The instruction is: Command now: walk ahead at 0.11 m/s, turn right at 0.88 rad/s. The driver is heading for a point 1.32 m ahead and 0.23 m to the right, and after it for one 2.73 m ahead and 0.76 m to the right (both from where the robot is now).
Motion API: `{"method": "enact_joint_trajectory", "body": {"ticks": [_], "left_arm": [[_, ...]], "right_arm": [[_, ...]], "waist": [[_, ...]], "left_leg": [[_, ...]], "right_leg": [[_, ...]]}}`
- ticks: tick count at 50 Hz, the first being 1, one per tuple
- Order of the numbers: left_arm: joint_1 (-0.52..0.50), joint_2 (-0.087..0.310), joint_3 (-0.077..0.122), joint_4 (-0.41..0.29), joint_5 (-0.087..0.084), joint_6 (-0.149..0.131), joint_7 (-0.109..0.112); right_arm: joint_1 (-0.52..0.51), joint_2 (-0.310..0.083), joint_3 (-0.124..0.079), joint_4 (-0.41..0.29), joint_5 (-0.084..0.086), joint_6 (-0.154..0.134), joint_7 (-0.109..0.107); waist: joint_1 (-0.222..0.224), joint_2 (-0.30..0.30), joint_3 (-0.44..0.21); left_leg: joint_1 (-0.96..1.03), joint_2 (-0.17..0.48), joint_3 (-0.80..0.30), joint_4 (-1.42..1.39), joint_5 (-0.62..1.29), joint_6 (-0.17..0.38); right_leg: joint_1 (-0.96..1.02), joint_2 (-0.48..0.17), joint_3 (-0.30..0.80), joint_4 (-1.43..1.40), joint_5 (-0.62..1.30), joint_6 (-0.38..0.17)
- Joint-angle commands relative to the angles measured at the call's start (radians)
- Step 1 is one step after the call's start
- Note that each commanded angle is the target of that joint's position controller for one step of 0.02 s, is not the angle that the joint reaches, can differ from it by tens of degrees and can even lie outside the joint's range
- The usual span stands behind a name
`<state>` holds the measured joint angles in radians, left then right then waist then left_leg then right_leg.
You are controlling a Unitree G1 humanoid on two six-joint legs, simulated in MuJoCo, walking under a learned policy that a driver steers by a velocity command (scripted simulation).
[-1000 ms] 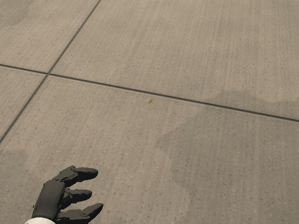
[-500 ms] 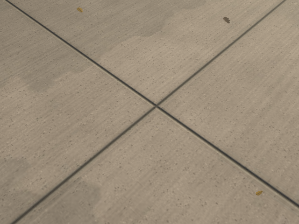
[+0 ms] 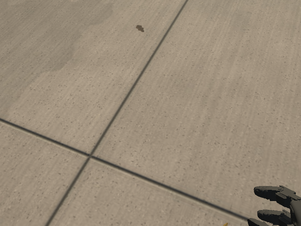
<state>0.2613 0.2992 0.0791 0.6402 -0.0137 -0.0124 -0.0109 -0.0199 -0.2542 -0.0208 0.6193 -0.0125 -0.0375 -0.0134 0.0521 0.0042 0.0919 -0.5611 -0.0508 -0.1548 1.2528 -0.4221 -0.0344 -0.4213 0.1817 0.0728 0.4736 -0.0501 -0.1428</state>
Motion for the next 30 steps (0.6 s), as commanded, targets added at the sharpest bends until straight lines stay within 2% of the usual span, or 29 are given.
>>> {"method": "enact_joint_trajectory", "body": {"ticks": [1,3,5,9,13,14,15,16,17,18,19,20,21,22,23,24,25,27,28,30], "left_arm": [[-0.047,0.158,0.049,-0.117,-0.003,0.007,0.037],[-0.032,0.171,0.056,-0.123,-0.009,0.029,0.057],[-0.048,0.166,0.057,-0.137,-0.014,0.048,0.067],[-0.064,0.156,0.058,-0.156,-0.008,0.067,0.065],[-0.084,0.159,0.059,-0.176,-0.005,0.070,0.055],[-0.102,0.162,0.058,-0.187,-0.007,0.071,0.051],[-0.125,0.162,0.056,-0.198,-0.011,0.072,0.046],[-0.136,0.159,0.050,-0.200,-0.016,0.071,0.039],[-0.104,0.138,0.040,-0.186,-0.021,0.067,0.030],[-0.044,0.062,0.016,-0.168,-0.014,0.060,0.026],[-0.097,0.061,0.010,-0.233,-0.030,0.040,0.020],[-0.139,0.135,0.020,-0.240,-0.020,0.021,0.017],[-0.130,0.176,0.031,-0.217,-0.009,0.017,0.014],[-0.090,0.178,0.034,-0.187,0.002,0.022,0.018],[-0.081,0.163,0.030,-0.186,0.007,0.021,0.014],[-0.162,0.159,0.022,-0.188,0.113,0.036,-0.042],[-0.145,0.122,0.014,-0.195,0.093,0.043,-0.066],[-0.104,0.105,0.003,-0.170,0.063,0.045,-0.079],[-0.098,0.105,0.002,-0.160,0.057,0.043,-0.076],[-0.112,0.099,-0.003,-0.145,0.056,0.034,-0.069]], "right_arm": [[0.088,-0.092,-0.044,-0.028,-0.006,0.013,-0.014],[0.065,-0.084,-0.045,-0.026,0.005,0.018,-0.021],[0.039,-0.092,-0.051,-0.022,0.014,0.021,-0.027],[-0.014,-0.104,-0.063,-0.021,0.016,0.006,-0.025],[-0.022,-0.124,-0.073,-0.015,0.016,-0.024,-0.008],[0.017,-0.138,-0.080,-0.002,0.021,-0.027,-0.001],[0.042,-0.149,-0.088,0.010,0.031,-0.028,0.006],[0.082,-0.151,-0.096,0.022,0.040,-0.030,0.011],[0.136,-0.163,-0.108,0.029,0.046,-0.028,0.008],[0.246,-0.203,-0.117,0.031,0.036,-0.025,0.002],[0.267,-0.276,-0.124,0.032,-0.003,-0.034,0.011],[0.186,-0.254,-0.127,0.008,-0.009,-0.050,0.008],[0.158,-0.211,-0.113,-0.005,0.006,-0.051,-0.007],[0.168,-0.193,-0.104,-0.015,0.020,-0.045,-0.018],[0.188,-0.195,-0.099,-0.011,0.027,-0.040,-0.024],[0.256,-0.219,-0.085,0.021,-0.037,-0.016,-0.014],[0.259,-0.243,-0.093,0.027,-0.040,-0.014,-0.003],[0.277,-0.227,-0.084,0.035,-0.029,-0.024,0.016],[0.293,-0.217,-0.081,0.042,-0.027,-0.031,0.021],[0.352,-0.204,-0.075,0.067,-0.026,-0.044,0.027]], "waist": [[-0.078,0.002,-0.199],[-0.062,-0.032,-0.248],[-0.048,-0.073,-0.247],[-0.017,-0.142,-0.208],[-0.003,-0.168,-0.207],[-0.017,-0.160,-0.238],[-0.028,-0.157,-0.227],[-0.055,-0.139,-0.210],[-0.081,-0.076,-0.216],[-0.101,0.033,-0.287],[-0.086,0.267,-0.204],[-0.071,0.265,-0.094],[-0.074,0.211,-0.072],[-0.076,0.148,-0.087],[-0.082,0.116,-0.075],[-0.109,-0.038,-0.046],[-0.085,0.017,-0.034],[-0.076,0.084,-0.046],[-0.076,0.098,-0.044],[-0.094,0.107,-0.033]], "left_leg": [[-0.027,-0.007,0.013,-0.181,0.062,-0.034],[-0.043,-0.020,-0.004,-0.253,0.106,-0.055],[-0.055,-0.022,-0.018,-0.319,0.154,-0.060],[-0.030,-0.030,-0.032,-0.443,0.183,-0.053],[0.051,-0.041,-0.044,-0.593,0.163,-0.029],[0.132,-0.035,-0.045,-0.657,0.168,-0.018],[0.229,-0.027,-0.034,-0.726,0.176,-0.008],[0.358,-0.014,-0.012,-0.808,0.226,0.002],[0.516,0.055,-0.027,-0.871,0.200,0.031],[0.681,0.256,-0.206,-0.889,-0.040,0.100],[0.648,0.395,-0.532,-1.041,-0.360,0.194],[0.560,0.420,-0.568,-1.068,-0.407,0.214],[0.539,0.384,-0.468,-1.065,-0.361,0.190],[0.541,0.342,-0.366,-1.052,-0.293,0.154],[0.519,0.315,-0.287,-1.055,-0.245,0.135],[0.386,0.314,-0.223,-1.104,-0.241,0.153],[0.369,0.292,-0.160,-1.108,-0.215,0.137],[0.345,0.268,-0.085,-1.116,-0.199,0.122],[0.347,0.269,-0.070,-1.124,-0.190,0.127],[0.384,0.281,-0.055,-1.143,-0.172,0.151]], "right_leg": [[0.172,-0.225,0.389,-0.154,0.158,-0.101],[0.232,-0.222,0.403,-0.127,0.148,-0.073],[0.249,-0.207,0.421,-0.119,0.030,-0.037],[0.256,-0.187,0.478,-0.107,-0.088,-0.021],[0.291,-0.196,0.558,-0.044,0.028,-0.028],[0.264,-0.189,0.579,-0.051,-0.120,-0.023],[0.191,-0.170,0.597,-0.065,-0.318,-0.019],[0.083,-0.145,0.602,-0.050,-0.515,-0.012],[-0.043,-0.098,0.541,0.064,-0.674,0.016],[-0.161,-0.025,0.375,0.314,-0.727,0.051],[-0.386,0.009,0.221,0.487,-0.553,0.064],[-0.481,-0.105,0.177,0.580,-0.419,0.096],[-0.496,-0.141,0.137,0.639,-0.342,0.120],[-0.477,-0.164,0.095,0.712,-0.298,0.141],[-0.487,-0.179,0.053,0.785,-0.260,0.150],[-0.436,-0.159,0.024,0.822,-0.189,0.144],[-0.436,-0.164,0.015,0.846,-0.155,0.145],[-0.423,-0.169,0.030,0.855,-0.098,0.151],[-0.425,-0.167,0.045,0.841,-0.075,0.154],[-0.435,-0.155,0.082,0.772,-0.059,0.154]]}}
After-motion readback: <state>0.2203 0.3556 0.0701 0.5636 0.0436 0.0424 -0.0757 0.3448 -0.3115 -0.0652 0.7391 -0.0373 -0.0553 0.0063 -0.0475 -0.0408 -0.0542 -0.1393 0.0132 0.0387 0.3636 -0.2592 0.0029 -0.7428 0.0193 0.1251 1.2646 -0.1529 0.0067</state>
